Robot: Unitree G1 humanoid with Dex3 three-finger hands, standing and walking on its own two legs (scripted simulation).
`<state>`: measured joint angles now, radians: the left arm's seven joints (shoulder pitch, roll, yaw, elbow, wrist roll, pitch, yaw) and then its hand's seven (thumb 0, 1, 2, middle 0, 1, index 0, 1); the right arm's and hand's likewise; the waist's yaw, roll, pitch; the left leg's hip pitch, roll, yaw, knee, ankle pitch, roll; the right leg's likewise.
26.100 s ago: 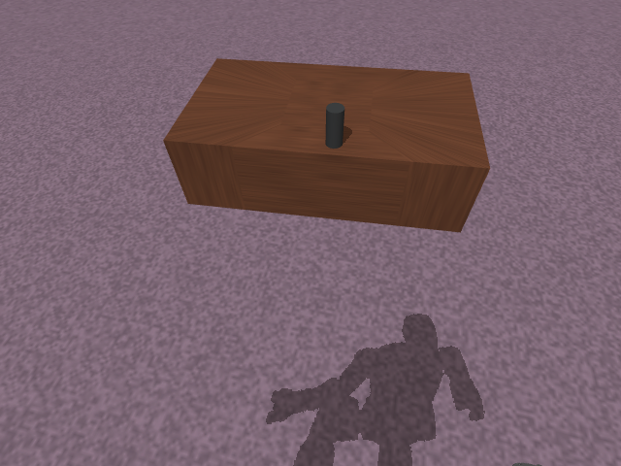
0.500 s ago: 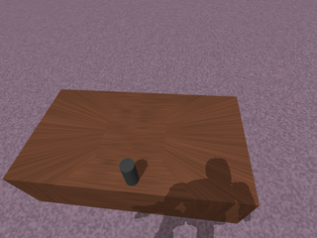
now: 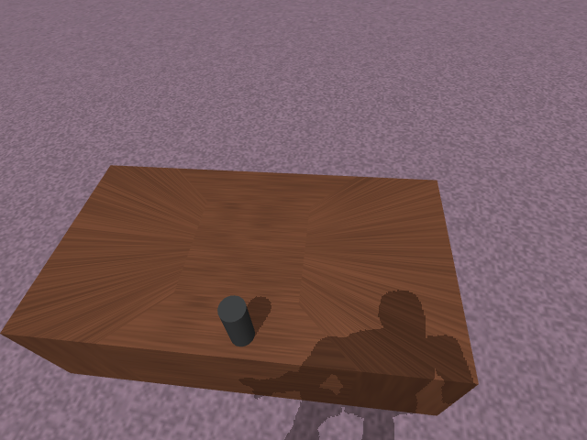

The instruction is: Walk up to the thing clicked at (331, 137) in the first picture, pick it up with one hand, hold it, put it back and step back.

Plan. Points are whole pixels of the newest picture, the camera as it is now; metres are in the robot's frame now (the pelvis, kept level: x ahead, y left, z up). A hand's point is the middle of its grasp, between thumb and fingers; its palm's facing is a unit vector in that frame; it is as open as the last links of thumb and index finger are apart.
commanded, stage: stand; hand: left
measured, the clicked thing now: (237, 322) +0.41 +0.18 -0.34
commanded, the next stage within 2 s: none
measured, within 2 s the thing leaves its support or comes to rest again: neither
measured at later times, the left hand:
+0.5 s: hand out of the picture +0.07 +0.25 -0.15, palm faces +0.01 -0.94 -0.35, open 7.4 cm
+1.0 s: hand out of the picture +0.08 +0.25 -0.15, palm faces +0.01 -0.94 -0.35, open 7.4 cm
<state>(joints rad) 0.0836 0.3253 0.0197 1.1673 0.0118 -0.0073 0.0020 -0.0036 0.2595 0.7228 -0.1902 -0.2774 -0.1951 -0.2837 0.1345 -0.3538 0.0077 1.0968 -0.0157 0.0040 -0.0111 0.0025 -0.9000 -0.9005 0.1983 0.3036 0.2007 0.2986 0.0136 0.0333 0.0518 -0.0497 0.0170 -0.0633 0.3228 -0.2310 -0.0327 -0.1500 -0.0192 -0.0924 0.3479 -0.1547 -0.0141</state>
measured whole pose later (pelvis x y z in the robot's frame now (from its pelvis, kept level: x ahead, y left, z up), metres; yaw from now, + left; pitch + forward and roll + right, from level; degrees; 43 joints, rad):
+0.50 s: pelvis +0.00 +0.00 +0.00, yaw +0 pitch -2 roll +0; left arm 0.10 0.33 0.02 1.16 0.01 -0.01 -0.01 0.00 0.90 0.90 -0.20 -0.30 -0.20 -0.30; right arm 0.16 -0.35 0.01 1.11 -0.02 0.00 -0.01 0.00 -0.90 -0.90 0.20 0.30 0.20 0.30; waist 0.01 0.03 0.05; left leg -0.05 0.02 -0.06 0.32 -0.23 -0.04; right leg -0.16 -0.01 -0.09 0.35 -0.16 -0.02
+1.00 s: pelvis +0.00 +0.00 +0.00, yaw -1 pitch -3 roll +0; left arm 0.09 0.33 0.02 1.15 0.01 -0.01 -0.01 0.00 0.90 0.90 -0.20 -0.30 -0.20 -0.30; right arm 0.14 -0.35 0.01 1.10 -0.02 0.00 0.00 0.00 -0.90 -0.90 0.20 0.30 0.20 0.30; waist 0.01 0.02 0.05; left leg -0.04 0.03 -0.05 0.31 -0.23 -0.04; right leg -0.15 -0.01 -0.08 0.35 -0.15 -0.02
